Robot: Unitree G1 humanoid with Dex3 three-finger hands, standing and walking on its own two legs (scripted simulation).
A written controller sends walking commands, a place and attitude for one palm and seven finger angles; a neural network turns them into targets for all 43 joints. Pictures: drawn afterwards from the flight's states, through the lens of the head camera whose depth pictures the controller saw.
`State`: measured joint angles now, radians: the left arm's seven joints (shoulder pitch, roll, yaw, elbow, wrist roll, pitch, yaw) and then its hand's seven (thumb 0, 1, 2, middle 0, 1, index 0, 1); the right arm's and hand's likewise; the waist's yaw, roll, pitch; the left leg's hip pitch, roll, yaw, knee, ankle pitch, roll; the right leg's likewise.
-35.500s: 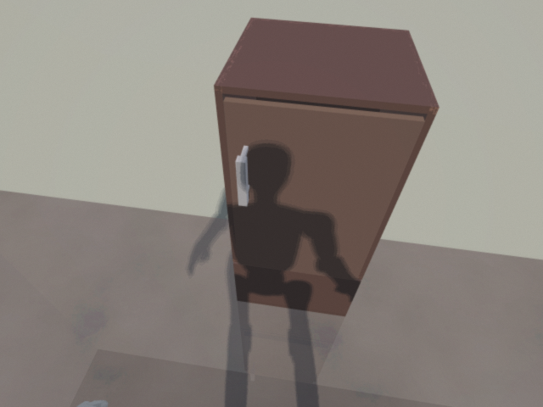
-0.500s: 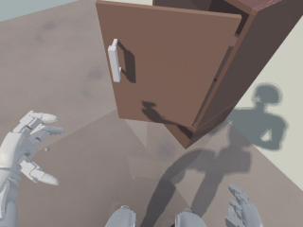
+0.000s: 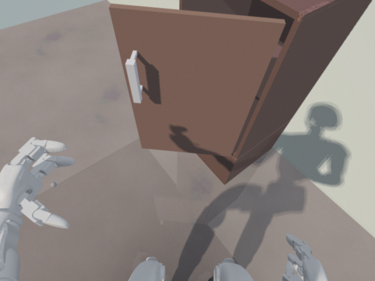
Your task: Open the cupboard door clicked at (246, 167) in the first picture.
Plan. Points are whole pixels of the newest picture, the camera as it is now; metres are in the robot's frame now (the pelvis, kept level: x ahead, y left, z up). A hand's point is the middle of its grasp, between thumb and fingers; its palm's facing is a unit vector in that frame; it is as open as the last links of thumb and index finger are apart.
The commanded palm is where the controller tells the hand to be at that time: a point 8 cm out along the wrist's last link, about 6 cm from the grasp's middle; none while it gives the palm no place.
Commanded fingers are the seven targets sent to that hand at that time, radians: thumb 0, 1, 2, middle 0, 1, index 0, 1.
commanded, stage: raise the hand with hooked fingers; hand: left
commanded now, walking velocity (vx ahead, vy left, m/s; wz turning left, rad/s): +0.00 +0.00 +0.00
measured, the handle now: (136, 77) +0.61 +0.18 +0.03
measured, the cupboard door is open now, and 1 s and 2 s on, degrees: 47 47 47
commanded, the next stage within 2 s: move the hooked fingers beside the handle in 0.04 s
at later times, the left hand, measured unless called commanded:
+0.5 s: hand (71, 159) +0.34 +0.26 +0.05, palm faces -0.06 -1.00 -0.04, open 14.0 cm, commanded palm +0.32 +0.31 +0.05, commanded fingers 0.00 -0.50 0.30 -0.30 -1.20 -0.30 -1.20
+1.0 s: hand (82, 126) +0.42 +0.26 +0.05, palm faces -0.05 -1.00 -0.02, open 14.0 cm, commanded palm +0.41 +0.30 +0.04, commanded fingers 0.00 -0.50 0.30 -0.30 -1.20 -0.30 -1.20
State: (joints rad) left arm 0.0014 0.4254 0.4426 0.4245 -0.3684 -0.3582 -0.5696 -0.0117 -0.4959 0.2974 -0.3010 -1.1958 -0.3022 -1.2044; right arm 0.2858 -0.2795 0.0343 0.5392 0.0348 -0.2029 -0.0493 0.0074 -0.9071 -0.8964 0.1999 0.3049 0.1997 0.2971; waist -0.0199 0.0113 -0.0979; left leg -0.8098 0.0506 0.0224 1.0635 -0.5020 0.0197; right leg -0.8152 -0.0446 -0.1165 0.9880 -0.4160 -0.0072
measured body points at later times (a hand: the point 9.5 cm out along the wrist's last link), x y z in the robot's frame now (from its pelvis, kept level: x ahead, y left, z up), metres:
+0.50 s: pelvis -0.01 +0.00 -0.01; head +0.08 +0.02 +0.43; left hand +0.33 +0.31 +0.06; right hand +0.14 -0.26 -0.09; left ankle +0.01 +0.10 -0.67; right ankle +0.04 -0.12 -0.67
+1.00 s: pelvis -0.01 +0.00 -0.01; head +0.11 +0.02 +0.42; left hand +0.42 +0.32 +0.05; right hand +0.06 -0.27 -0.11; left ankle +0.01 +0.10 -0.67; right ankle +0.04 -0.12 -0.67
